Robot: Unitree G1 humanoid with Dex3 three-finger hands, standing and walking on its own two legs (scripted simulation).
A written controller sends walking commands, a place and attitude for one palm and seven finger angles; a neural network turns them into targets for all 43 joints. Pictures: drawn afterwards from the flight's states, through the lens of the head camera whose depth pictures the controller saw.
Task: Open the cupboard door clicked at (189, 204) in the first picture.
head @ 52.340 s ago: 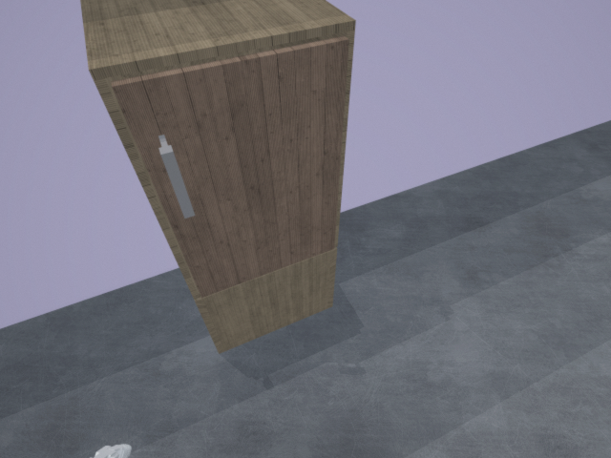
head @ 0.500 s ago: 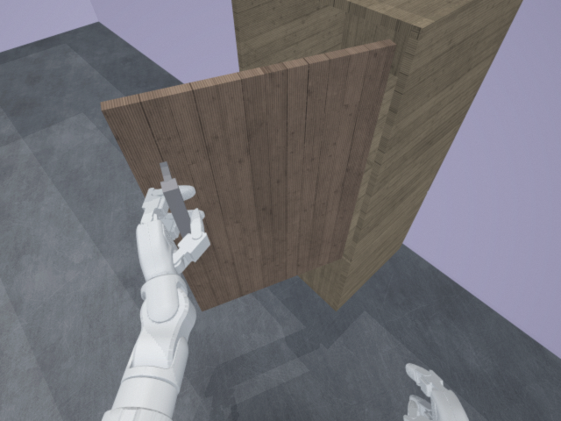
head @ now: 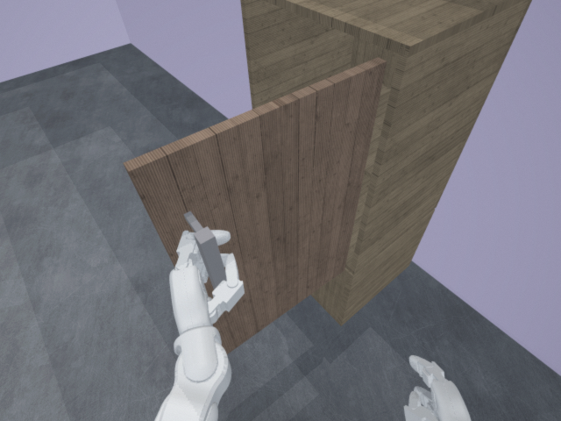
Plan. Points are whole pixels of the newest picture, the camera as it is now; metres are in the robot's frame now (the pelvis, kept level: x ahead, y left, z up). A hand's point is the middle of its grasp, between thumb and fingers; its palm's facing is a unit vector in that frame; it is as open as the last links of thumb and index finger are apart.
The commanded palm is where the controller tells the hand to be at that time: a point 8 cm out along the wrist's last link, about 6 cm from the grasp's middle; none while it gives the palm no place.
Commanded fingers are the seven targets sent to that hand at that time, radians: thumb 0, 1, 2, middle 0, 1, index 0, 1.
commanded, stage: open thumb and fingers to let go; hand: left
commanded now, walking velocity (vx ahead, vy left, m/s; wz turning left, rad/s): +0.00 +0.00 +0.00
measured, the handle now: (208, 257) +0.33 +0.13 +0.07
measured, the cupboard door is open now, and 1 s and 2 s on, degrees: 87 89 88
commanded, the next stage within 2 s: slide the hand sideways off the handle in 0.70 s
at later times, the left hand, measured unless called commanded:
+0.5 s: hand (234, 275) +0.30 +0.08 +0.07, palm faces +0.31 -0.95 -0.01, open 13.6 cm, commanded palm +0.26 +0.13 +0.07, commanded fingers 0.00 -0.50 0.30 -0.22 -0.70 -0.22 -0.70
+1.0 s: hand (224, 302) +0.26 +0.09 +0.07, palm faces -0.19 -0.97 -0.14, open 15.8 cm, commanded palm +0.25 +0.13 +0.07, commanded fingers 0.00 -0.50 0.30 -0.15 -0.30 -0.15 -0.30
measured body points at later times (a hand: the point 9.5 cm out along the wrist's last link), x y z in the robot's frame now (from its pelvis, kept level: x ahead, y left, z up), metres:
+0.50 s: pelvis -0.01 +0.01 +0.00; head +0.01 -0.01 +0.45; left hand +0.27 +0.13 +0.08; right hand +0.16 -0.21 -0.11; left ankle -0.01 +0.14 -0.71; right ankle +0.02 -0.07 -0.71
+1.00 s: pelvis -0.02 +0.03 -0.01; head +0.00 +0.01 +0.44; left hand +0.27 +0.15 +0.08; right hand +0.16 -0.19 -0.10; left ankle -0.01 +0.14 -0.71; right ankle +0.02 -0.07 -0.71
